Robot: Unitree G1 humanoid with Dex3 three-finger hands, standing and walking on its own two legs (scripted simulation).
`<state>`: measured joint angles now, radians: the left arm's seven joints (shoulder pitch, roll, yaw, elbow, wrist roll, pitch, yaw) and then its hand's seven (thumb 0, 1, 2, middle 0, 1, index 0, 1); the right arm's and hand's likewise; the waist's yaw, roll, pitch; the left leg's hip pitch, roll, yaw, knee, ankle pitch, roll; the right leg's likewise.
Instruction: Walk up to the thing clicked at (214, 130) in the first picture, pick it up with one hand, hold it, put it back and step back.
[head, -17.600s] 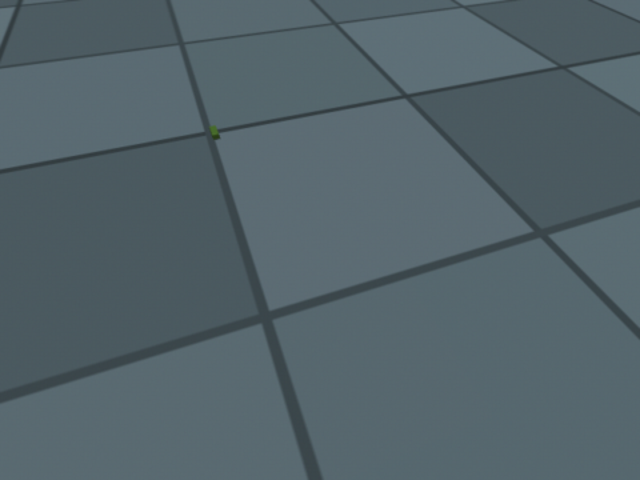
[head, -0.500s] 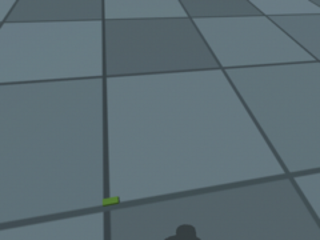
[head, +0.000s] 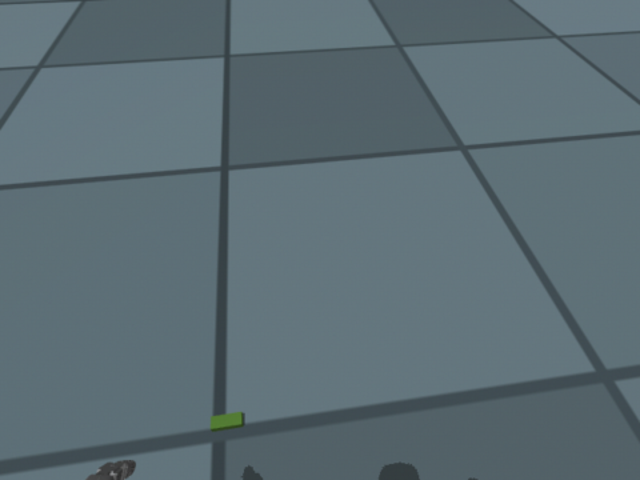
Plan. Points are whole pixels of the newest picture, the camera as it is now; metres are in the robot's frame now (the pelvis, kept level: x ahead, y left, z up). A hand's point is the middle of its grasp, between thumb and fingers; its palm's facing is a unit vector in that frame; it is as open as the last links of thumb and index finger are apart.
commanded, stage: walk up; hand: left
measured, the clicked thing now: (227, 421) +0.42 +0.28 -0.76
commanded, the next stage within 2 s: stand in 0.98 s
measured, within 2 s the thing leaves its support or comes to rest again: neither
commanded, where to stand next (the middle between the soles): +0.08 -0.01 m, yaw +5 degrees
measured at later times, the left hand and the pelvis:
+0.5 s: hand out of the picture +0.10 +0.25 -0.15, palm faces +0.01 -0.94 -0.33, open 7.3 cm; pelvis +0.01 +0.00 +0.00, yaw +1 degrees
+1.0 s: hand out of the picture +0.10 +0.26 -0.15, palm faces +0.02 -0.94 -0.33, open 7.3 cm; pelvis +0.01 +0.01 +0.01, yaw +1 degrees
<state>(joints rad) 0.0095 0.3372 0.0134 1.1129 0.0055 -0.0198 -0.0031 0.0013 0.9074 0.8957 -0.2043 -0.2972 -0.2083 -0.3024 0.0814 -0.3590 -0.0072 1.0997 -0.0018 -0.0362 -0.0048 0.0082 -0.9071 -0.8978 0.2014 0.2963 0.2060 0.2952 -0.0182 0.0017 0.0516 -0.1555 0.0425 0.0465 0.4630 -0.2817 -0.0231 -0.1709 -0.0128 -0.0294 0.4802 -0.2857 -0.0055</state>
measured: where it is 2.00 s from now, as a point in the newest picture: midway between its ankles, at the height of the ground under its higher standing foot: outside the picture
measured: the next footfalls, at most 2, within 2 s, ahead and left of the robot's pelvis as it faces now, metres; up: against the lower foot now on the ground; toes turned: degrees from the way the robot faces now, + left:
none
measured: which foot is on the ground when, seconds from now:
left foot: down 0.00-1.00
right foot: down 0.00-1.00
